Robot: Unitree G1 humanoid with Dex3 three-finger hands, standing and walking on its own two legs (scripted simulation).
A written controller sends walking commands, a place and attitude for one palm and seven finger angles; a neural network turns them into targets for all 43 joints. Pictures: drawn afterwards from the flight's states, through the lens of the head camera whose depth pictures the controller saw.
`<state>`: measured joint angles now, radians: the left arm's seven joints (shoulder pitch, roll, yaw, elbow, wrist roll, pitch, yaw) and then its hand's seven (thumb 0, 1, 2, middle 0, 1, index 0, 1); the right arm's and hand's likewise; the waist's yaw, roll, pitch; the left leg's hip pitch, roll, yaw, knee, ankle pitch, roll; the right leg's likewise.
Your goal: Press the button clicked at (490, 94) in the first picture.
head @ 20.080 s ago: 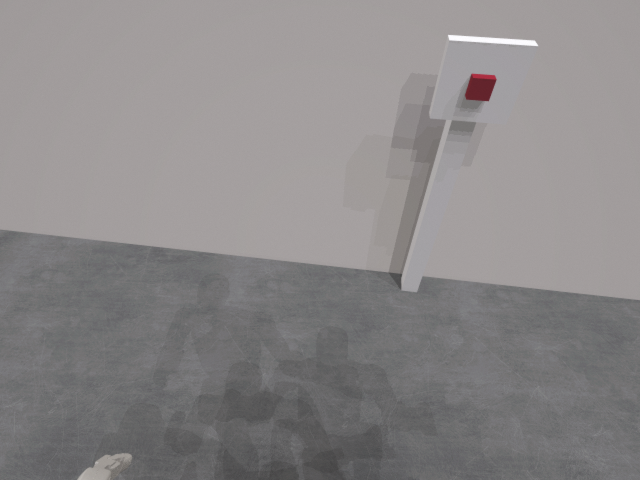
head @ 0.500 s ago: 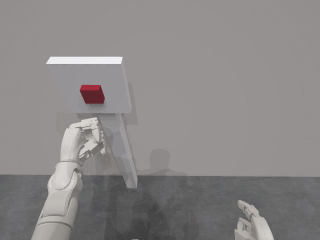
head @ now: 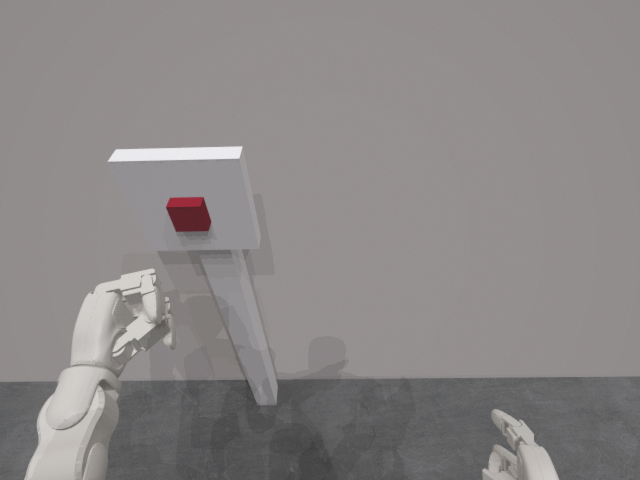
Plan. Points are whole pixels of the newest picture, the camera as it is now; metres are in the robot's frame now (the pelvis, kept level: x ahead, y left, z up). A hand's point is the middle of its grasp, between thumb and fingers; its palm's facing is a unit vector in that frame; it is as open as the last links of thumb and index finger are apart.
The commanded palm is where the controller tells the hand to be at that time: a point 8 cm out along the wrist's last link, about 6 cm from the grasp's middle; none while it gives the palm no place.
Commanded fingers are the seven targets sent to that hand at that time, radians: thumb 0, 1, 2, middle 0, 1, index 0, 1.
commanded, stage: draw the hand back to the body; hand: left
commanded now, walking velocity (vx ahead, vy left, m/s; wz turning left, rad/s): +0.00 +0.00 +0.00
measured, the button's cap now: (190, 213) +0.47 +0.22 +0.09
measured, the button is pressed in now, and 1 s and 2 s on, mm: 0 0 0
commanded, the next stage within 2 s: step back with the hand held close in 1.04 s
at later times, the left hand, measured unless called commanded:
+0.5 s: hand (88, 326) +0.23 +0.24 +0.16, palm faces +0.31 -0.89 -0.34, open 3.1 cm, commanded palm +0.18 +0.29 +0.17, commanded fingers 0.00 0.90 0.90 -1.30 -1.50 -1.30 -1.50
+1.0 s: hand (32, 352) +0.19 +0.26 +0.18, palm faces +0.39 -0.83 -0.39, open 3.1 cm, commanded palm +0.14 +0.30 +0.20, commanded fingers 0.00 0.90 0.90 -1.30 -1.50 -1.30 -1.50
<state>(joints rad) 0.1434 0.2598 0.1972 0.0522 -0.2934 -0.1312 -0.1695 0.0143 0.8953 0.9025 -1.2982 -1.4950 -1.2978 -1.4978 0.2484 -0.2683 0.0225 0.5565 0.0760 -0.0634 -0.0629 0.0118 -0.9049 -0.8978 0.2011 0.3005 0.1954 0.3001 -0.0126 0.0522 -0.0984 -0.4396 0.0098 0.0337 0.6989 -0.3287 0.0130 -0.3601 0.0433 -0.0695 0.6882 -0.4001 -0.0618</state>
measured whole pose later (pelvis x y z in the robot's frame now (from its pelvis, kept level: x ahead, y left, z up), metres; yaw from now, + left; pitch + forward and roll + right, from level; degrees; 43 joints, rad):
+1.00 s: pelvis +0.02 +0.02 +0.02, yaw +0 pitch -3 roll +0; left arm 0.56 0.33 0.28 -0.48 -0.08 -0.07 0.11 0.01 0.89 0.90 -1.30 -1.49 -1.30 -1.50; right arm 0.18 -0.22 0.02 0.60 0.02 -0.06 -0.06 0.01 -0.90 -0.90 0.20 0.30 0.20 0.30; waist 0.06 0.06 -0.01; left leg -0.14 -0.02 0.04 0.43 -0.23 0.04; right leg -0.05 0.03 -0.05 0.38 -0.28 -0.04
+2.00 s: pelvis -0.08 +0.05 +0.01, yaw +2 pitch +0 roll -3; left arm 0.61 0.39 0.38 -0.64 -0.02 -0.21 0.14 0.01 0.88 0.90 -1.30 -1.49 -1.30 -1.50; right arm 0.22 -0.21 0.01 0.54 0.00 -0.05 -0.06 0.01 -0.90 -0.90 0.20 0.30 0.20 0.30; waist 0.00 0.00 0.04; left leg -0.43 -0.02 0.03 0.58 -0.16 0.09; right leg -0.34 0.06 -0.01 0.55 -0.22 0.00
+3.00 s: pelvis -0.28 +0.06 +0.02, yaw -1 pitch +1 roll +0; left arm 0.58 0.33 0.34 -0.47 -0.04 -0.18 0.17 0.01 0.88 0.90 -1.31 -1.49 -1.31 -1.50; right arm 0.32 -0.26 -0.04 0.70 0.01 -0.08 -0.08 0.01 -0.90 -0.90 0.20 0.30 0.20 0.30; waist 0.01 -0.03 -0.11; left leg -0.25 0.00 0.04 0.50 -0.29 0.02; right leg -0.15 0.00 -0.08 0.49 -0.36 -0.02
